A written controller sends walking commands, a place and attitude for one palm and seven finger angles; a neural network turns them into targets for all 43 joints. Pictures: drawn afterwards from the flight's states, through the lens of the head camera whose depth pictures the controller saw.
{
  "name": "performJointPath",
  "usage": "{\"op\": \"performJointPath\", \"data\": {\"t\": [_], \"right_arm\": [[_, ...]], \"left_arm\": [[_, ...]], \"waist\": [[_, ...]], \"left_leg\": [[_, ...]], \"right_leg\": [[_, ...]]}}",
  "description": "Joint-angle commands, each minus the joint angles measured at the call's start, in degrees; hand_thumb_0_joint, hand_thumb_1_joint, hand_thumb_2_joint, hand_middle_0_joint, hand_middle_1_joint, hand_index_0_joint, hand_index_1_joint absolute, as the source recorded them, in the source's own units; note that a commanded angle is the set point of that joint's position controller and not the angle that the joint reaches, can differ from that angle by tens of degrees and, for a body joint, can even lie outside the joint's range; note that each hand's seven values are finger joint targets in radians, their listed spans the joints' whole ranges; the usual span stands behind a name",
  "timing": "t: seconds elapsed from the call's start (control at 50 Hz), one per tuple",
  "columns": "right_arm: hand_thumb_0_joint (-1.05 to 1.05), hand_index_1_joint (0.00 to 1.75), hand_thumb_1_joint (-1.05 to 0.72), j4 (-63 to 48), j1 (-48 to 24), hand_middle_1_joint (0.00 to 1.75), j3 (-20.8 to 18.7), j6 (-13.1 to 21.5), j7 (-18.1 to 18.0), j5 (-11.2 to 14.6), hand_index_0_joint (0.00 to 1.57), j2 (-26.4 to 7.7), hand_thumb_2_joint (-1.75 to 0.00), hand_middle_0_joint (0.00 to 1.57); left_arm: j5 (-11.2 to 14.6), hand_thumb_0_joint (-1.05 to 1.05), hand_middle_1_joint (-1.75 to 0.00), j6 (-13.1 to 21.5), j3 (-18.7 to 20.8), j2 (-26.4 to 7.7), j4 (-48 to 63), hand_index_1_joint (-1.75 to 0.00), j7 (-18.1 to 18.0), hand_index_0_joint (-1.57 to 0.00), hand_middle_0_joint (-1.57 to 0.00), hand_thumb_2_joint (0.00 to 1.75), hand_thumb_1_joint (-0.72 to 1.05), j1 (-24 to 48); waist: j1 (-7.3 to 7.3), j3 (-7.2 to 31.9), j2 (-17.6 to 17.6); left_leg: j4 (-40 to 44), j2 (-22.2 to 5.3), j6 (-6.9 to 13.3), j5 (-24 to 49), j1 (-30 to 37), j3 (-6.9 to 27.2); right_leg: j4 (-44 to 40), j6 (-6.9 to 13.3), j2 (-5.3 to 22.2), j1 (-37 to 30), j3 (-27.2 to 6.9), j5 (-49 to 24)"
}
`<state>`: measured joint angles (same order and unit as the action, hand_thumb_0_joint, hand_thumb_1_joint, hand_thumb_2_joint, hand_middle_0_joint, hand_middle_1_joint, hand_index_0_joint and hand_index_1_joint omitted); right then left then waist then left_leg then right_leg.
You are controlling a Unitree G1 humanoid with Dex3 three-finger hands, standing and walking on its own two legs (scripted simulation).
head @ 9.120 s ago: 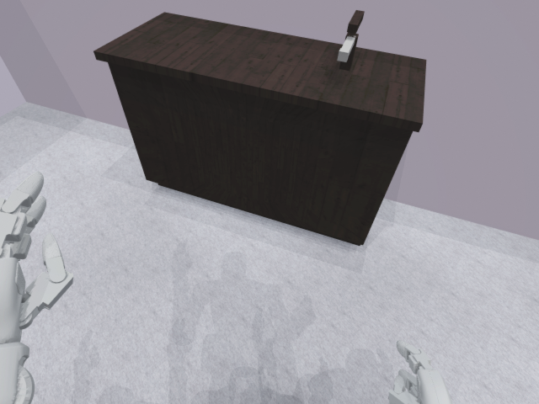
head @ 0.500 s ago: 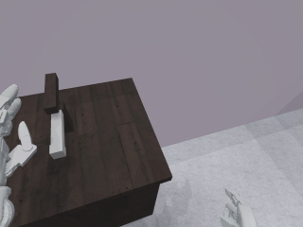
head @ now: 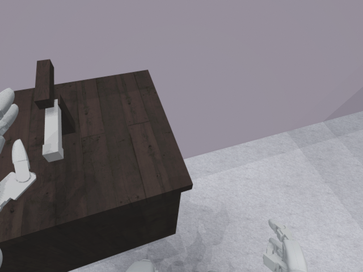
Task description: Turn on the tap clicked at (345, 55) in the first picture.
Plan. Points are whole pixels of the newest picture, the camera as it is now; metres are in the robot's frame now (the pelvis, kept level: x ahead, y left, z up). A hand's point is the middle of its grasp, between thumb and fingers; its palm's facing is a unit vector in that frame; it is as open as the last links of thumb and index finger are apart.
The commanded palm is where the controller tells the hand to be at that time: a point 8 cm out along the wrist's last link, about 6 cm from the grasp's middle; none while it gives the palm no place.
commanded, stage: shuffle to correct the standing spot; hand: left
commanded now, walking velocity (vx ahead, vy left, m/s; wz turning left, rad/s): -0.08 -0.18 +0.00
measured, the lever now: (53, 151) +0.31 +0.29 +0.08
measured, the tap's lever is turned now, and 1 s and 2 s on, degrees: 0 0 0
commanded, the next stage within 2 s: come to a stop and stand still in 1.18 s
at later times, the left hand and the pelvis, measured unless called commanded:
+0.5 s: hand (44, 177) +0.21 +0.22 +0.18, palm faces +0.34 -0.83 -0.44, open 7.5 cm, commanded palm +0.16 +0.25 +0.19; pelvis +0.00 -0.03 +0.00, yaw +0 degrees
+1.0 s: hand (47, 193) +0.19 +0.20 +0.19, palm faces +0.33 -0.80 -0.49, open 7.5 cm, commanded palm +0.14 +0.25 +0.19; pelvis -0.02 -0.04 +0.01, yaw +1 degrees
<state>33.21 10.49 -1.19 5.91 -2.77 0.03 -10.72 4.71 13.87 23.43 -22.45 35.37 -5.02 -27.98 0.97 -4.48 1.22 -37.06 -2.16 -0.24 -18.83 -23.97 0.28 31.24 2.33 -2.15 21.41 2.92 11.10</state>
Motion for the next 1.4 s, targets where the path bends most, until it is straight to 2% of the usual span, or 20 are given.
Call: {"op": "performJointPath", "data": {"t": [0.0, 0.06, 0.2, 0.26, 0.38, 0.54, 0.66, 0.72, 0.8, 0.86, 0.9, 0.98, 1.0, 1.04, 1.1, 1.16, 1.22, 1.3, 1.34, 1.38], "right_arm": [[0.0, 0.3, -0.9, -9.3, -3.2, 0.3, -1.5, 2.6, -1.4, 0.3, 0.2, -6.8, -0.9, 0.2], [0.0, 0.3, -0.9, -9.8, -4.4, 0.3, -1.9, 2.7, -1.5, 0.4, 0.2, -6.8, -0.9, 0.2], [0.0, 0.3, -0.9, -9.6, -0.5, 0.3, -2.9, 4.2, 1.8, 0.5, 0.2, -7.7, -0.9, 0.2], [0.0, 0.3, -0.9, -9.2, -0.2, 0.3, -3.9, 4.3, 1.3, 1.3, 0.2, -8.0, -0.9, 0.2], [0.0, 0.3, -0.9, -8.6, -1.6, 0.3, -2.5, 3.9, 0.2, 0.1, 0.2, -7.2, -0.9, 0.2], [0.0, 0.3, -0.9, -9.1, 0.3, 0.3, -2.7, 4.3, 0.8, 0.6, 0.2, -6.2, -0.9, 0.2], [0.0, 0.3, -0.9, -9.3, -2.9, 0.3, -2.0, 3.8, 0.0, -0.7, 0.2, -6.1, -0.9, 0.2], [0.0, 0.3, -0.9, -8.6, -0.9, 0.3, -2.8, 4.4, 0.6, -1.3, 0.2, -5.9, -0.9, 0.2], [0.0, 0.3, -0.9, -8.7, -0.3, 0.3, -3.4, 5.1, 1.1, -0.4, 0.2, -6.0, -0.9, 0.2], [0.0, 0.3, -0.9, -7.5, 0.1, 0.3, -3.9, 4.8, 0.8, 0.6, 0.2, -5.0, -0.9, 0.2], [0.0, 0.3, -0.9, -7.3, -2.2, 0.3, -2.6, 4.5, 0.4, -0.2, 0.2, -3.7, -0.9, 0.2], [0.0, 0.3, -0.9, -6.2, -1.9, 0.3, -0.7, 4.2, -1.3, -0.9, 0.2, -2.9, -0.9, 0.2], [0.0, 0.3, -0.9, -6.4, -1.3, 0.3, -1.3, 4.4, -1.7, -1.0, 0.2, -3.8, -0.9, 0.2], [0.0, 0.3, -0.9, -5.9, 0.6, 0.3, -2.9, 4.7, -1.1, -2.5, 0.2, -5.4, -0.9, 0.2], [0.0, 0.3, -0.9, -6.4, -1.4, 0.3, -3.5, 4.4, -0.1, -3.5, 0.2, -6.2, -0.9, 0.2], [0.0, 0.3, -0.9, -8.9, -1.9, 0.3, -4.3, 4.5, 2.4, -0.9, 0.2, -6.7, -0.9, 0.2], [0.0, 0.3, -0.9, -10.0, -0.6, 0.3, -4.1, 4.2, 4.1, 0.4, 0.2, -7.4, -0.9, 0.2], [0.0, 0.3, -0.9, -9.7, 1.0, 0.3, -3.5, 3.1, 4.0, 1.4, 0.2, -7.2, -0.9, 0.2], [0.0, 0.3, -0.9, -9.3, 1.7, 0.3, -2.7, 2.3, 3.4, 1.9, 0.2, -4.7, -0.9, 0.2], [0.0, 0.3, -0.9, -9.2, -1.1, 0.3, -3.2, 2.3, 2.4, 2.6, 0.2, -7.0, -0.9, 0.2]], "left_arm": [[0.8, 0.0, -0.3, 1.3, 6.5, -9.3, 7.4, -0.3, -1.5, -0.2, -0.2, 0.9, 0.9, 1.5], [-0.5, 0.0, -0.3, 1.7, 6.5, -9.4, 7.9, -0.3, -1.1, -0.2, -0.2, 0.9, 0.9, 6.1], [-1.5, 0.0, -0.3, 2.2, 5.8, -10.3, 11.0, -0.3, -0.3, -0.2, -0.2, 0.9, 0.9, 8.2], [-0.8, 0.0, -0.3, 1.1, 5.0, -9.0, 9.3, -0.3, -0.5, -0.2, -0.2, 0.9, 0.9, 4.5], [0.1, 0.0, -0.3, 1.7, 7.3, -10.3, 9.7, -0.3, -0.3, -0.2, -0.2, 0.9, 0.9, 3.6], [0.6, 0.0, -0.3, 2.0, 5.9, -9.6, 8.5, -0.3, 0.2, -0.2, -0.2, 0.9, 0.9, 2.3], [-0.2, 0.0, -0.3, 4.3, 9.5, -12.7, 12.1, -0.3, 0.1, -0.2, -0.2, 0.9, 0.9, 3.2], [-0.4, 0.0, -0.3, 6.0, 9.1, -11.1, 12.4, -0.3, 1.1, -0.2, -0.2, 0.9, 0.9, 3.4], [-0.1, 0.0, -0.3, 6.9, 10.3, -11.5, 12.0, -0.3, 1.6, -0.2, -0.2, 0.9, 0.9, -0.4], [0.2, 0.0, -0.3, 5.9, 11.2, -11.8, 8.6, -0.3, 0.0, -0.2, -0.2, 0.9, 0.9, -1.6], [-0.1, 0.0, -0.3, 5.0, 10.0, -11.1, 9.6, -0.3, -0.7, -0.2, -0.2, 0.9, 0.9, -1.6], [-0.6, 0.0, -0.3, 5.7, 9.5, -10.5, 6.9, -0.3, -1.5, -0.2, -0.2, 0.9, 0.9, -2.7], [-0.6, 0.0, -0.3, 6.7, 8.9, -10.6, 7.7, -0.3, -1.3, -0.2, -0.2, 0.9, 0.9, -0.9], [-1.1, 0.0, -0.3, 7.4, 7.3, -9.1, 8.2, -0.3, -0.2, -0.2, -0.2, 0.9, 0.9, 1.3], [-1.3, 0.0, -0.3, 5.6, 7.2, -9.1, 12.2, -0.3, 0.3, -0.2, -0.2, 0.9, 0.9, 5.8], [-1.5, 0.0, -0.3, 4.9, 5.8, -8.1, 19.6, -0.3, -0.4, -0.2, -0.2, 0.9, 0.9, 7.1], [-1.8, 0.0, -0.3, 3.9, 5.6, -8.1, 18.2, -0.3, -0.9, -0.2, -0.2, 0.9, 0.9, 6.2], [-2.6, 0.0, -0.3, 2.3, 9.3, -10.6, 8.2, -0.3, -1.3, -0.2, -0.2, 0.9, 0.9, 5.0], [-2.4, 0.0, -0.3, 2.3, 11.4, -13.6, 2.8, -0.3, -2.1, -0.2, -0.2, 0.9, 0.9, 5.3], [-1.7, 0.0, -0.3, 0.2, 7.8, -10.3, -0.3, -0.3, -2.0, -0.2, -0.2, 0.9, 0.9, 4.8]], "waist": [[-0.73, 8.7, -3.3], [-0.49, 6.0, -12.5], [-1.2, 6.8, -7.2], [-1.34, 6.3, -0.2], [-1.16, 9.4, -10.8], [-1.26, 9.2, 2.3], [-0.81, 9.9, -10.3], [-0.51, 12.3, -13.6], [-0.4, 15.3, -7.6], [-0.63, 14.8, 6.2], [-0.1, 11.6, 5.0], [-1.98, 11.8, 3.5], [-2.35, 11.6, -0.1], [-1.84, 11.7, -7.7], [-1.05, 10.2, -11.4], [0.58, 11.6, -17.1], [-1.19, 10.1, -23.2], [-1.86, 7.6, -12.0], [-1.81, 6.8, 9.3], [-0.85, 2.4, 16.8]], "left_leg": [[14.7, -7.3, 3.2, -6.3, 6.1, 8.4], [25.6, -18.0, 9.0, -15.8, -10.3, 18.5], [7.9, -6.6, 2.5, -9.1, 1.0, 6.1], [-1.4, -1.3, 0.4, -6.7, 8.5, 1.1], [15.9, -12.0, 4.2, 2.2, 4.0, 12.7], [-1.5, -2.5, -0.1, 6.3, 6.8, 0.3], [12.0, -13.9, 5.1, 28.0, 7.4, 11.4], [9.7, -14.9, 5.2, 32.2, 8.1, 11.3], [3.1, -10.3, 2.9, 24.2, 6.6, 6.7], [-14.5, 1.5, -1.5, -5.1, 2.5, 0.9], [-16.2, 0.0, -1.3, -10.3, -1.8, 3.4], [15.8, -1.2, -0.7, 8.4, 7.4, -0.9], [19.1, -6.4, 1.3, 21.3, 15.5, 3.4], [14.0, -24.8, 11.1, 53.4, 26.7, 18.1], [13.4, -22.5, 10.7, 39.8, 17.6, 13.4], [11.6, -16.4, 6.6, 26.7, 15.0, 3.3], [13.0, -13.9, 4.8, 4.4, 9.4, 4.3], [-0.1, -7.7, 2.7, -15.8, -2.3, 1.3], [-24.7, 1.2, 0.0, -13.0, -6.6, -4.3], [-32.3, -0.1, 0.1, -7.9, -4.2, 2.7]], "right_leg": [[-6.5, -1.5, 5.8, 2.0, -6.2, 17.7], [13.4, -3.4, 2.4, -11.4, -4.8, 11.9], [-10.6, -0.4, 4.5, -10.7, -3.0, 5.1], [-13.1, 4.5, 10.1, 2.7, -11.7, 16.8], [-1.4, -2.3, 2.3, -8.9, -2.9, 6.2], [-9.9, 3.8, 12.7, -4.8, -11.8, -8.2], [-0.4, -2.8, 4.4, -7.6, -3.9, -4.2], [-3.2, -1.6, 4.0, -11.1, -3.5, 2.6], [-7.1, -0.5, 6.7, -13.9, -4.5, -10.3], [-13.0, 7.9, 20.4, -7.5, -18.4, -20.4], [-12.8, 11.1, 22.0, -8.0, -17.8, -16.4], [0.5, 3.7, 12.1, -11.4, -7.1, -22.6], [6.9, 0.5, 8.4, -5.0, -5.0, -19.6], [28.6, -4.4, 1.6, 12.2, -7.9, 17.4], [37.2, -3.7, 3.0, 11.6, -11.2, 16.2], [24.3, -2.4, 3.1, 3.9, -4.4, 13.6], [9.3, -2.5, 2.3, -4.1, 1.4, 12.6], [-4.1, -2.7, 3.0, -14.6, 2.8, 5.3], [-13.3, 3.2, 14.9, -12.4, -11.1, 3.2], [-18.9, 9.7, 21.6, 1.4, -22.3, 17.5]]}}
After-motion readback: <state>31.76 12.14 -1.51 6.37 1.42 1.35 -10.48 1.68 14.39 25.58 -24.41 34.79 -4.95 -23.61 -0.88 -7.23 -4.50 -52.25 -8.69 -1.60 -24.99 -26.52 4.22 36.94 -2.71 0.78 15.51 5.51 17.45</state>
